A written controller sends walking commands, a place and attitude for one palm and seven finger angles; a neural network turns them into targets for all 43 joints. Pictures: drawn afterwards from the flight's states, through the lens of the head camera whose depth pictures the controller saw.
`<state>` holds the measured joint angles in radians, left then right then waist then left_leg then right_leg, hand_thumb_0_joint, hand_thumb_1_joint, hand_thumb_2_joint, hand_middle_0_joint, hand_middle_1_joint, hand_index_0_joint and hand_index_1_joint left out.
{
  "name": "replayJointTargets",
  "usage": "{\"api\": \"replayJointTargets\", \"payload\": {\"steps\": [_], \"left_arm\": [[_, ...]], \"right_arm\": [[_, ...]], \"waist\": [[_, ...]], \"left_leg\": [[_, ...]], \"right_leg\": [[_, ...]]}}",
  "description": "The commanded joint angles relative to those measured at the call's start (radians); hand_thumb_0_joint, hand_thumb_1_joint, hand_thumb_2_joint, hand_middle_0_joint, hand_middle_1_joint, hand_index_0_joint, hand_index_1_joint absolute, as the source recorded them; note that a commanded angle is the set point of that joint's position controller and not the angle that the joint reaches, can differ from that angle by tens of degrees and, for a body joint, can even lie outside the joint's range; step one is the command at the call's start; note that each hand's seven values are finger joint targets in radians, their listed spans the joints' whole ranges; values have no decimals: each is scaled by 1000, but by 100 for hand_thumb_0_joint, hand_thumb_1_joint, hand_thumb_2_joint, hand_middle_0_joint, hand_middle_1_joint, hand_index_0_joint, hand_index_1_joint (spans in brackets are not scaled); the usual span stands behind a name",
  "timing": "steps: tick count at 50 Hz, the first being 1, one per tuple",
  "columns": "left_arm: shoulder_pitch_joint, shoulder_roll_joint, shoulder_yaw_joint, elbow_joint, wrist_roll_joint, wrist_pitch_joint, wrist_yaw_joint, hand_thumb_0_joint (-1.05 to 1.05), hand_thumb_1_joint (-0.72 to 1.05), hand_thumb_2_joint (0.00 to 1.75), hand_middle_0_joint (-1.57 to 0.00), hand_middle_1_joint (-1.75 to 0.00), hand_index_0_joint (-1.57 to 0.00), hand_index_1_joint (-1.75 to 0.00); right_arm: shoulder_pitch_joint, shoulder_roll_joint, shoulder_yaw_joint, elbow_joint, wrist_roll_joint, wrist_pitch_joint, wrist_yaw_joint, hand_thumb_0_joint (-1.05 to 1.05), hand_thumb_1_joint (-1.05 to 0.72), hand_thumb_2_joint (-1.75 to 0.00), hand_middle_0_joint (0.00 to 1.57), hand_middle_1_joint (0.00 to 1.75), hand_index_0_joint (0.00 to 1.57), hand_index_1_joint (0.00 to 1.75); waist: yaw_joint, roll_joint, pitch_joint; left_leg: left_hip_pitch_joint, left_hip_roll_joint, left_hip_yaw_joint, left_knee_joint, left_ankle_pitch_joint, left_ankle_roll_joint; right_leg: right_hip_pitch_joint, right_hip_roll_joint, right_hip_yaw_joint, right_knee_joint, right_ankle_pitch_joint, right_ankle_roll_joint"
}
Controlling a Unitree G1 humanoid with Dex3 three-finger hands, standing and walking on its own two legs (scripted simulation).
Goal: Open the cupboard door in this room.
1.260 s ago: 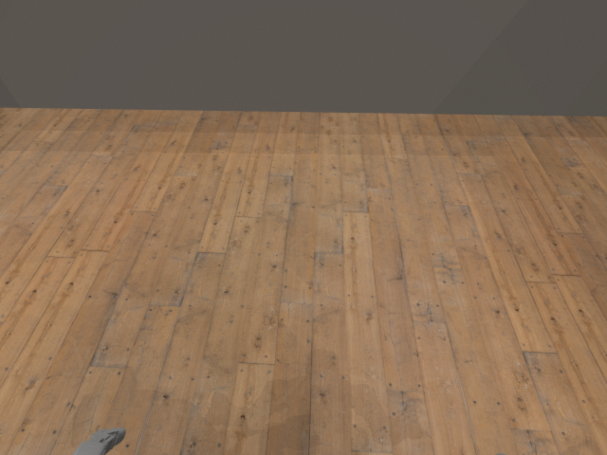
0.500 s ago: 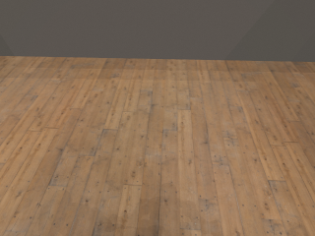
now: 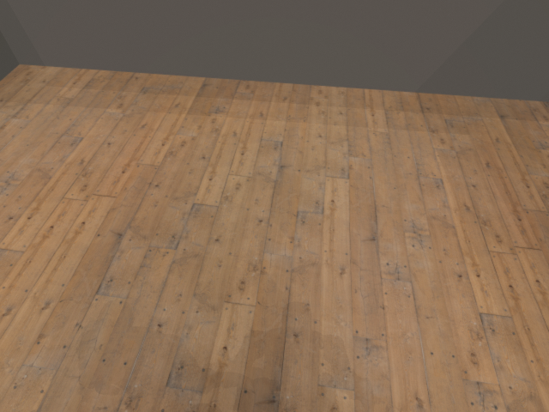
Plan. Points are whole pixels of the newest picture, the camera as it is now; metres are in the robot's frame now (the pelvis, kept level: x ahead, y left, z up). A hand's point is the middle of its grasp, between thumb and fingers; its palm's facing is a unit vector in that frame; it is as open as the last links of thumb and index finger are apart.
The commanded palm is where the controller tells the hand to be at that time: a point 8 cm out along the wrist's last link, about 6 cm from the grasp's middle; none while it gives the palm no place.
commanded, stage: turn or walk to find it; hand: left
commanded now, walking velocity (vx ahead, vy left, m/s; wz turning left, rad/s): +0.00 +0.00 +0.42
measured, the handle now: out of the picture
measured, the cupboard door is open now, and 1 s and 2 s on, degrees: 0 0 0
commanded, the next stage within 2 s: none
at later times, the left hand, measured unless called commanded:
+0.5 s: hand out of the picture -0.02 +0.16 -0.14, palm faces +0.25 -0.92 -0.30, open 7.4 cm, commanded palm none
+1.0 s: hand out of the picture -0.13 +0.21 -0.16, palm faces +0.48 -0.85 -0.23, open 7.4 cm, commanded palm none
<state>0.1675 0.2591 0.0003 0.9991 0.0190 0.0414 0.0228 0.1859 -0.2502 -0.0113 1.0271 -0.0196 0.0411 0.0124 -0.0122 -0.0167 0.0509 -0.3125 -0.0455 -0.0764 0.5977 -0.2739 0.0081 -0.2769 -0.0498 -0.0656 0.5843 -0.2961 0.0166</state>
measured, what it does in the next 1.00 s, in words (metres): steps on the spot, turning left: right foot, then left foot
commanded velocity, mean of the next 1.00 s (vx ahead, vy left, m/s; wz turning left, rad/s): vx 0.00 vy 0.00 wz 0.42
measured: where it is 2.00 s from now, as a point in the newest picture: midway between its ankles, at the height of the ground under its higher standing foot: outside the picture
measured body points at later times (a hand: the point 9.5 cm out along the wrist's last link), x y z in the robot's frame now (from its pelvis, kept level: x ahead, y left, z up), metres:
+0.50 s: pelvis -0.03 -0.05 +0.01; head -0.01 -0.07 +0.46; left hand -0.03 +0.21 -0.12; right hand +0.08 -0.30 -0.14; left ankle -0.07 +0.10 -0.64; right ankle -0.04 -0.15 -0.73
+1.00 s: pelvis -0.08 +0.00 +0.01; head -0.07 +0.03 +0.46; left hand -0.15 +0.25 -0.15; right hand +0.11 -0.18 -0.12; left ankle -0.10 +0.08 -0.73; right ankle -0.02 -0.16 -0.65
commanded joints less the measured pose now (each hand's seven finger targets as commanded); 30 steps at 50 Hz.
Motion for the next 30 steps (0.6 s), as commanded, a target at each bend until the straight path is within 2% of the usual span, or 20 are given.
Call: {"api": "replayJointTargets", "payload": {"steps": [1, 2, 3, 4, 7, 10, 12, 13, 14, 15, 16, 17, 18, 19, 20, 21, 23, 25, 28, 30], "left_arm": [[-25, 128, 49, -118, -6, -11, 11, 0, 90, 90, -20, -30, -20, -30], [-27, 124, 47, -128, -6, -13, 14, 0, 90, 90, -20, -30, -20, -30], [-24, 117, 53, -130, -5, -12, 16, 0, 90, 90, -20, -30, -20, -30], [-16, 111, 56, -130, -5, -12, 16, 0, 90, 90, -20, -30, -20, -30], [4, 76, 53, -130, -11, -18, 10, 0, 90, 90, -20, -30, -20, -30], [22, 49, 54, -136, -18, -19, 9, 0, 90, 90, -20, -30, -20, -30], [75, 50, 57, -127, -19, -23, 10, 0, 90, 90, -20, -30, -20, -30], [102, 57, 62, -121, -19, -27, 12, 0, 90, 90, -20, -30, -20, -30], [137, 86, 72, -113, -14, -31, 15, 0, 90, 90, -20, -30, -20, -30], [156, 158, 88, -113, 1, -37, 21, 0, 90, 90, -20, -30, -20, -30], [129, 211, 94, -131, 7, -38, 23, 0, 90, 90, -20, -30, -20, -30], [98, 198, 90, -148, 2, -36, 26, 0, 90, 90, -20, -30, -20, -30], [49, 151, 91, -151, 4, -47, 30, 0, 90, 90, -20, -30, -20, -30], [22, 133, 78, -155, 3, -48, 25, 0, 90, 90, -20, -30, -20, -30], [10, 118, 69, -158, 2, -49, 20, 0, 90, 90, -20, -30, -20, -30], [24, 106, 67, -157, 3, -51, 17, 0, 90, 90, -20, -30, -20, -30], [59, 108, 67, -147, 4, -55, 18, 0, 90, 90, -20, -30, -20, -30], [120, 111, 69, -132, 6, -55, 19, 0, 90, 90, -20, -30, -20, -30], [168, 129, 75, -115, 13, -53, 20, 0, 90, 90, -20, -30, -20, -30], [189, 147, 79, -106, 15, -49, 19, 0, 90, 90, -20, -30, -20, -30]], "right_arm": [[58, -210, -57, -82, -5, -27, -15, 0, -90, -90, 20, 30, 20, 30], [72, -218, -64, -86, -1, -32, -21, 0, -90, -90, 20, 30, 20, 30], [83, -213, -70, -89, -1, -33, -28, 0, -90, -90, 20, 30, 20, 30], [80, -206, -71, -93, 0, -33, -34, 0, -90, -90, 20, 30, 20, 30], [59, -186, -77, -111, -4, -27, -40, 0, -90, -90, 20, 30, 20, 30], [78, -180, -87, -113, -7, -19, -39, 0, -90, -90, 20, 30, 20, 30], [63, -177, -94, -122, -4, -14, -34, 0, -90, -90, 20, 30, 20, 30], [60, -165, -95, -128, 1, -11, -31, 0, -90, -90, 20, 30, 20, 30], [47, -140, -94, -136, 7, -9, -26, 0, -90, -90, 20, 30, 20, 30], [45, -86, -88, -154, 13, -8, -19, 0, -90, -90, 20, 30, 20, 30], [3, -70, -90, -181, 4, -10, -22, 0, -90, -90, 20, 30, 20, 30], [-6, -107, -100, -180, -4, -6, -19, 0, -90, -90, 20, 30, 20, 30], [-2, -97, -100, -158, -5, 4, -14, 0, -90, -90, 20, 30, 20, 30], [18, -86, -100, -130, -2, 10, -9, 0, -90, -90, 20, 30, 20, 30], [43, -79, -98, -114, 0, 13, -3, 0, -90, -90, 20, 30, 20, 30], [50, -69, -95, -108, 0, 15, -1, 0, -90, -90, 20, 30, 20, 30], [43, -59, -88, -107, 1, 17, 2, 0, -90, -90, 20, 30, 20, 30], [-8, -60, -82, -120, 2, 19, 0, 0, -90, -90, 20, 30, 20, 30], [-66, -54, -73, -139, 4, 15, 0, 0, -90, -90, 20, 30, 20, 30], [-90, -48, -64, -142, 7, 10, -1, 0, -90, -90, 20, 30, 20, 30]], "waist": [[-14, 205, -63], [-17, 238, -63], [-19, 225, -75], [-12, 204, -89], [-5, 179, -126], [-11, 174, -152], [8, 164, -175], [17, 146, -175], [36, 86, -166], [48, -123, -139], [61, -283, -65], [48, -153, -51], [20, -207, -4], [-1, -151, 19], [-17, -135, 34], [-17, -128, 38], [-9, -124, 33], [19, -138, 33], [42, -159, 8], [55, -171, -21]], "left_leg": [[1, 261, -366, -257, 277, 123], [53, 305, -443, -293, 382, 184], [87, 312, -459, -289, 423, 213], [105, 303, -440, -269, 437, 219], [156, 246, -364, -214, 474, 198], [168, 216, -374, -203, 465, 180], [140, 180, -351, -165, 437, 144], [71, 149, -336, -149, 358, 112], [-61, 107, -289, -110, 210, 65], [-256, 12, -147, 61, -37, -1], [-354, -57, -2, 293, -264, -46], [-293, -2, -42, 440, -261, -36], [-284, 29, -56, 500, -218, -32], [-267, 30, -29, 570, -158, -40], [-265, 36, -2, 610, -112, -48], [-262, 35, 20, 627, -82, -54], [-266, 44, 43, 607, -58, -66], [-266, 53, 59, 561, -78, -73], [-241, 66, 86, 424, -142, -77], [-194, 63, 115, 311, -166, -72]], "right_leg": [[-57, 19, -14, 179, -85, 17], [-124, 30, 34, 303, -232, 17], [-163, 21, 75, 389, -268, 14], [-182, 15, 97, 423, -261, 13], [-168, 25, 87, 339, -226, 24], [-93, 53, 75, 182, -200, 26], [7, 70, 58, 7, -98, 28], [106, 68, 45, -112, -5, 27], [243, 14, 72, -211, 61, 16], [341, -196, 263, -299, -8, -47], [236, -405, 480, -337, 111, -152], [114, -423, 404, -317, 172, -190], [49, -357, 353, -327, 191, -174], [36, -296, 279, -304, 232, -160], [35, -255, 194, -279, 275, -145], [37, -230, 149, -267, 294, -134], [77, -223, 109, -258, 343, -131], [109, -237, 110, -250, 379, -143], [177, -266, 98, -216, 494, -164], [213, -270, 78, -178, 588, -166]]}}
